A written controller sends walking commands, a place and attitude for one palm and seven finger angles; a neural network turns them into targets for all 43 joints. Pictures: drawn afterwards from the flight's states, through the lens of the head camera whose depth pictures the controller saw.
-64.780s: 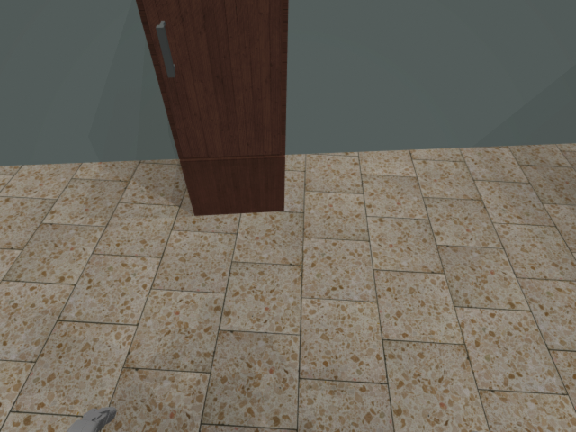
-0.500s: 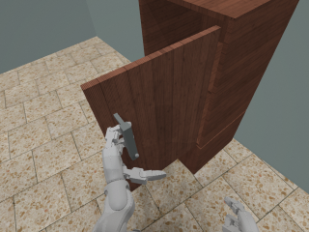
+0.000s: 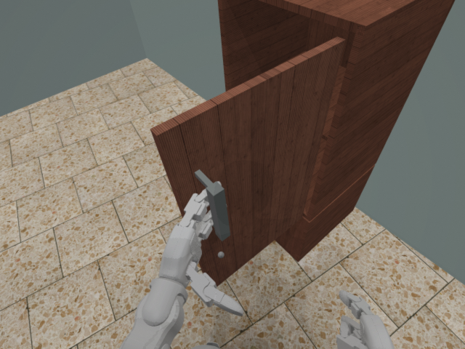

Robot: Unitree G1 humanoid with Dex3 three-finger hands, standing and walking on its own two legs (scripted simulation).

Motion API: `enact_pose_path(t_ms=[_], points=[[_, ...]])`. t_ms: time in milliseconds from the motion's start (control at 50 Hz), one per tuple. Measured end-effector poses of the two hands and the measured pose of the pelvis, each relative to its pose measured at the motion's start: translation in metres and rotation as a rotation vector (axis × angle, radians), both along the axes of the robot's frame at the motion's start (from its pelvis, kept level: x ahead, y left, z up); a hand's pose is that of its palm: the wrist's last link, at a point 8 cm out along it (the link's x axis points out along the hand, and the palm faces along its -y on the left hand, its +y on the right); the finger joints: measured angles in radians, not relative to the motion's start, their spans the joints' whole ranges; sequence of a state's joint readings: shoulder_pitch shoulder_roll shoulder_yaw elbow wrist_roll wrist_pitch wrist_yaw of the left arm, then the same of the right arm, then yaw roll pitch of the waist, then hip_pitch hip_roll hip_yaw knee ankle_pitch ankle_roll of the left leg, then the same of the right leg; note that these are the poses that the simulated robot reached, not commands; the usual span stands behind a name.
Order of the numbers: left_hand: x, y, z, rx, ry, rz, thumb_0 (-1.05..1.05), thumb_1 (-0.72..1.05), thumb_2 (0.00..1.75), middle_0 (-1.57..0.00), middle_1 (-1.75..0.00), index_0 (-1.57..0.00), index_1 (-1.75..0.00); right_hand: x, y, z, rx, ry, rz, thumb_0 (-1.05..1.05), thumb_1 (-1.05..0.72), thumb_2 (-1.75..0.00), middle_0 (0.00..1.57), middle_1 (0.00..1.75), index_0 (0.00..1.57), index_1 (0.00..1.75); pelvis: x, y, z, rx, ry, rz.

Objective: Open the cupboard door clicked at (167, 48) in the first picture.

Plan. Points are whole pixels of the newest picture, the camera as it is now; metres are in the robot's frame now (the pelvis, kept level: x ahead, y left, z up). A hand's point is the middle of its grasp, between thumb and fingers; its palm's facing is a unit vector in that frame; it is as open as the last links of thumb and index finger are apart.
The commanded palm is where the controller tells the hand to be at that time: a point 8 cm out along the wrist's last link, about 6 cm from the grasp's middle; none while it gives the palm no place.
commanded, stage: slide the hand sideways off the handle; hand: left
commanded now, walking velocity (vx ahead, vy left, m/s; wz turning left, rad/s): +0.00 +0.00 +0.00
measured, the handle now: (212, 206) +0.34 +0.05 +0.07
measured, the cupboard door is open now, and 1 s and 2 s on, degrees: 89 89 89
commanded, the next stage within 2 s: draw the hand back to the body in 0.96 s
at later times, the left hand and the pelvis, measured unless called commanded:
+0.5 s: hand (194, 269) +0.23 +0.07 +0.07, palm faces -0.15 -0.99 +0.02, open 16.2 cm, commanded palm +0.21 +0.13 +0.07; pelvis +0.02 +0.03 -0.01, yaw -2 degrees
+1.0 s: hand (165, 295) +0.19 +0.11 +0.07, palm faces -0.12 -0.99 +0.00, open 16.3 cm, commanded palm +0.18 +0.16 +0.07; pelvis +0.02 +0.02 -0.02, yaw -1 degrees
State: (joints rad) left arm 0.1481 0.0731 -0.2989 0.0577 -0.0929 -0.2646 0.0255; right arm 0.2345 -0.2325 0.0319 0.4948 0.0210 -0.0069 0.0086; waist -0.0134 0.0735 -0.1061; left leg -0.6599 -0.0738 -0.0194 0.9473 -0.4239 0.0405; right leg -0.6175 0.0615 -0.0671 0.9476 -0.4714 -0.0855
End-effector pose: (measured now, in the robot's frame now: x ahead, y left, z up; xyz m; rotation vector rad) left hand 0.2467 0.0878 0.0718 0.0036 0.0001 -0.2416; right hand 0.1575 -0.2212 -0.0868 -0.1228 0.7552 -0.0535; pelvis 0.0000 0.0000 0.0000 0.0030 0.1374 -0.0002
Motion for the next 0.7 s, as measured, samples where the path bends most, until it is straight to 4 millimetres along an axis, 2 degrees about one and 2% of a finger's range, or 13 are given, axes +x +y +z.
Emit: enact_pose_path(t_ms=[60,160,260,480,700], points=[[-0.003,0.000,0.000,-0.056,0.014,0.028,-0.01,-0.51,0.30,-0.16,-0.33,-0.12,-0.33,-0.001,0.003,0.006,-0.010,-0.012,-0.006,0.02,-0.90,-0.90,0.20,0.30,0.20,0.30,0.001,0.005,0.001,-0.003,-0.004,-0.007],[-0.002,0.001,-0.003,-0.044,-0.015,0.067,-0.01,-0.51,0.30,-0.15,-0.31,-0.13,-0.31,0.000,0.009,0.009,-0.024,-0.018,0.004,0.02,-0.90,-0.90,0.20,0.30,0.20,0.30,0.002,0.011,-0.003,-0.004,0.016,-0.017],[-0.007,0.012,-0.007,-0.008,-0.015,0.059,-0.01,-0.50,0.30,-0.15,-0.31,-0.15,-0.30,0.004,0.015,0.008,-0.020,-0.009,0.001,0.02,-0.90,-0.90,0.20,0.30,0.20,0.30,0.006,0.016,-0.007,-0.010,0.026,-0.025],[-0.026,0.036,-0.002,-0.027,0.015,0.087,-0.01,-0.51,0.30,-0.17,-0.32,-0.19,-0.32,0.019,0.032,0.009,0.000,-0.032,0.009,0.02,-0.90,-0.90,0.20,0.30,0.20,0.30,0.017,0.025,-0.007,-0.020,0.031,-0.027],[-0.035,0.051,-0.003,-0.005,0.025,0.081,-0.01,-0.50,0.30,-0.19,-0.32,-0.21,-0.32,0.027,0.029,0.009,-0.012,-0.046,0.005,0.02,-0.90,-0.90,0.20,0.30,0.20,0.30,0.020,0.025,-0.011,-0.023,0.048,-0.028]])
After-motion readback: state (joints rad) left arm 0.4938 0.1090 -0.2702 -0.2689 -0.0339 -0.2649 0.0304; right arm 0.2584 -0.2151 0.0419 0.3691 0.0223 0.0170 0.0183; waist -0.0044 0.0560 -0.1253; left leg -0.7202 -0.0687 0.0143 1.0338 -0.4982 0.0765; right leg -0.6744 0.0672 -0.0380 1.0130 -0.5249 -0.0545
